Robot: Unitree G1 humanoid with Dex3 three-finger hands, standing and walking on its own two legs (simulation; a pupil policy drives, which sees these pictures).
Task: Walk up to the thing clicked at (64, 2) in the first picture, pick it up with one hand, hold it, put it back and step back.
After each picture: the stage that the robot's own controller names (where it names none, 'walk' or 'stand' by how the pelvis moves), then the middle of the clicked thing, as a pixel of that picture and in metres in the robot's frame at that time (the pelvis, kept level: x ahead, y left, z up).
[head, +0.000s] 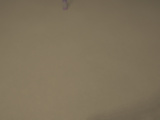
stand; (64, 1) +2.31 +0.21 -0.66
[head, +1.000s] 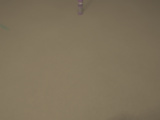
walk; (80, 6) +2.17 +0.14 -0.65
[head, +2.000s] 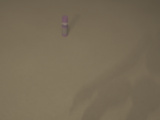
walk; (64, 26) +1.52 +0.18 -0.62
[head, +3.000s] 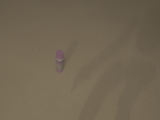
walk; (59, 61) +1.04 +0.15 -0.64
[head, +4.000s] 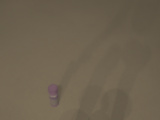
walk; (53, 96) +0.65 +0.17 -0.64
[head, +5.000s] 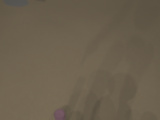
stand; out of the picture +0.47 +0.14 -0.63
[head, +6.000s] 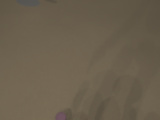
stand; out of the picture +0.46 +0.13 -0.65
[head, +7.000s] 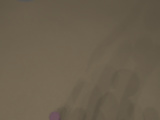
stand; out of the picture +0.44 +0.16 -0.64
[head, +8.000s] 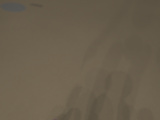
stand; out of the picture +0.43 +0.15 -0.66
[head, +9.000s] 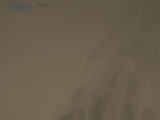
stand; out of the picture +0.42 +0.15 -0.66
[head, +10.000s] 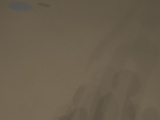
stand; out of the picture +0.42 +0.15 -0.66
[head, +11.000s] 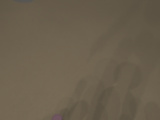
go down; out of the picture +0.42 +0.15 -0.66
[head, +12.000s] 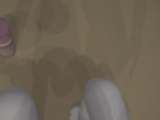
go down; (3, 41) +0.50 +0.22 -0.25
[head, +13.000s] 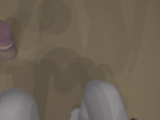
close in; (5, 44) +0.49 +0.23 -0.26
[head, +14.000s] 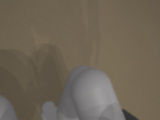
close in; out of the picture +0.47 +0.28 -0.17
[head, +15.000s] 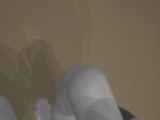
lift; out of the picture +0.44 +0.27 -0.18
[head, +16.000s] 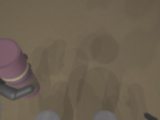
lift; (19, 75) +0.35 +0.18 +0.03
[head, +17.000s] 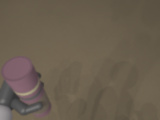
hold; (32, 92) +0.31 +0.16 +0.05
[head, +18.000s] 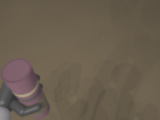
hold; (30, 93) +0.31 +0.16 +0.05
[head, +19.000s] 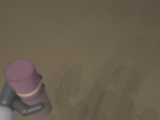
crouch; (33, 93) +0.31 +0.15 +0.05
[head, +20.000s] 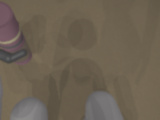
crouch; (12, 40) +0.47 +0.17 -0.02
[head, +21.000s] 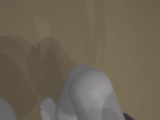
lower; out of the picture +0.45 +0.30 -0.18
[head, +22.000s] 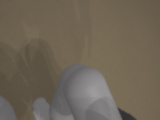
lower; out of the picture +0.45 +0.30 -0.18
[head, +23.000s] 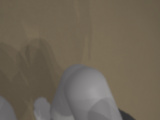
lower; out of the picture +0.45 +0.30 -0.18
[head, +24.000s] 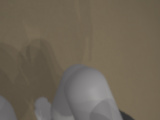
lower; out of the picture +0.45 +0.31 -0.18
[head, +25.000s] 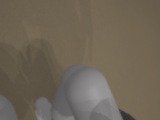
loosen; out of the picture +0.45 +0.30 -0.18
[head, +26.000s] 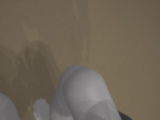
open; out of the picture +0.45 +0.28 -0.19
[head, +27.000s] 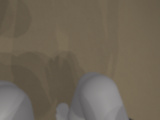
stand; out of the picture +0.47 +0.25 -0.20
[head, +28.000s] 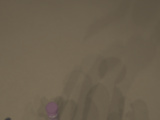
stand; (53, 114) +0.43 +0.14 -0.56
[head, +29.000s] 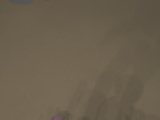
stand; out of the picture +0.43 +0.14 -0.60
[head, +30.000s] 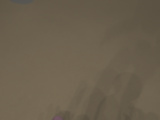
stand; out of the picture +0.42 +0.14 -0.60
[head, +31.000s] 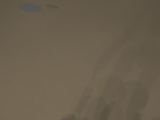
stand; out of the picture +0.44 +0.12 -0.66
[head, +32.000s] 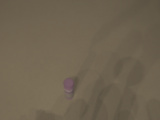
walk; (69, 89) +0.56 +0.08 -0.63
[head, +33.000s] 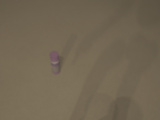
walk; (55, 63) +0.84 +0.19 -0.63
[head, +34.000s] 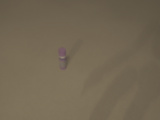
stand; (62, 59) +1.09 +0.17 -0.64
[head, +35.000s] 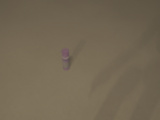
stand; (65, 59) +1.09 +0.15 -0.66
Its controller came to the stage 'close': yes
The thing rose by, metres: 0.68
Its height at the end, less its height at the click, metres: +0.00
